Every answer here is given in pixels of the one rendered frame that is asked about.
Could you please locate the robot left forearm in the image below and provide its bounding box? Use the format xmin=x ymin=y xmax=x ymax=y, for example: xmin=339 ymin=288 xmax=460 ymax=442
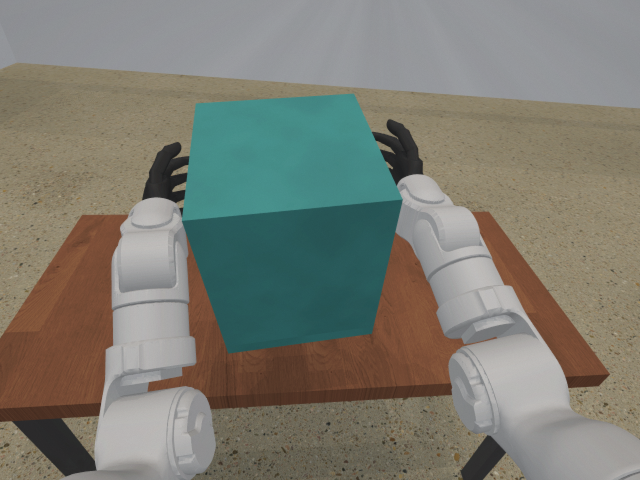
xmin=95 ymin=198 xmax=196 ymax=470

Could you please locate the robot right upper arm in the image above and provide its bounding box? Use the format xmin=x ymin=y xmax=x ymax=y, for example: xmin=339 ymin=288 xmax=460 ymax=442
xmin=449 ymin=332 xmax=640 ymax=480

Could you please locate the robot right forearm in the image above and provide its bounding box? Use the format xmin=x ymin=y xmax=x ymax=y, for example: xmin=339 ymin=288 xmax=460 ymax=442
xmin=395 ymin=174 xmax=570 ymax=404

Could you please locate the carton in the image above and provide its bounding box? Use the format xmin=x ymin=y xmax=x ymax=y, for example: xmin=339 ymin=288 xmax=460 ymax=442
xmin=182 ymin=94 xmax=403 ymax=354

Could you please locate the left robot hand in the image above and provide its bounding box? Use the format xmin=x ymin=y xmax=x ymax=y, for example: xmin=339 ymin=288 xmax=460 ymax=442
xmin=142 ymin=142 xmax=189 ymax=216

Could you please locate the table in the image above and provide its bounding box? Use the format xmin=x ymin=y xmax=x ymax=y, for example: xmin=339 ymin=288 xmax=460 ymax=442
xmin=0 ymin=212 xmax=610 ymax=480

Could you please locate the right robot hand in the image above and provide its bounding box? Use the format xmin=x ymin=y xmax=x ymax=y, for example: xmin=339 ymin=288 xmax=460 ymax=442
xmin=372 ymin=119 xmax=423 ymax=186

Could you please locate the robot left upper arm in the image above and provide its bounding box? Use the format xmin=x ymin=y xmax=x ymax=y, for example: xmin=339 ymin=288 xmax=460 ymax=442
xmin=60 ymin=386 xmax=216 ymax=480

